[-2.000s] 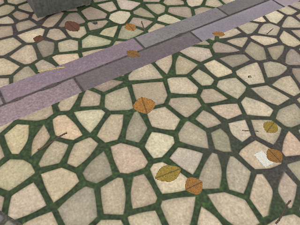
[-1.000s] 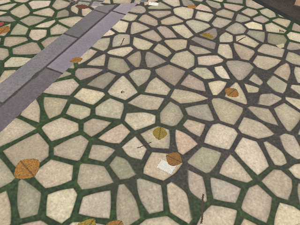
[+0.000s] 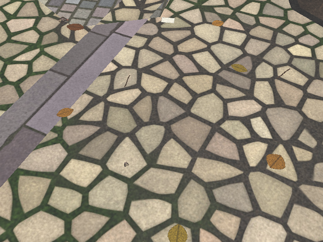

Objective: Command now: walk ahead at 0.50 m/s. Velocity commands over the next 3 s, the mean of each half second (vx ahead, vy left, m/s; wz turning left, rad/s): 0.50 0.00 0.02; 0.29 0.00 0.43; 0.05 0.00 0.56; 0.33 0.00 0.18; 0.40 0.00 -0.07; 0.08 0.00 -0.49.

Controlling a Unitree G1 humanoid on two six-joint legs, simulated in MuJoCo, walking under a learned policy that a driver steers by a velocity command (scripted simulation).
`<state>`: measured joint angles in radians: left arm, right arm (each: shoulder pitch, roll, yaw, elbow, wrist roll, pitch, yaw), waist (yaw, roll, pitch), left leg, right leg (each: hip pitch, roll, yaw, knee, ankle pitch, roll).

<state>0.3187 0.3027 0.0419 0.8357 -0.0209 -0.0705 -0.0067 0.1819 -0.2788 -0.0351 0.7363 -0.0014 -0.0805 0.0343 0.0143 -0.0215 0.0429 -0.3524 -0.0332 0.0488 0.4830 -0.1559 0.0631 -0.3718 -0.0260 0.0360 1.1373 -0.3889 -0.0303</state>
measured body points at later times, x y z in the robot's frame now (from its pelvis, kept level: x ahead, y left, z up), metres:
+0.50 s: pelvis +0.28 -0.06 +0.00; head +0.31 -0.07 +0.44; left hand +0.45 +0.20 -0.09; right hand +0.31 -0.34 -0.14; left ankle +0.14 +0.08 -0.65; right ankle +0.36 -0.15 -0.73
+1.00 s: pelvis +0.49 -0.02 -0.01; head +0.54 +0.00 +0.44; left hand +0.54 +0.28 -0.13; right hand +0.72 -0.25 -0.10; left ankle +0.57 +0.07 -0.73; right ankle +0.41 -0.17 -0.64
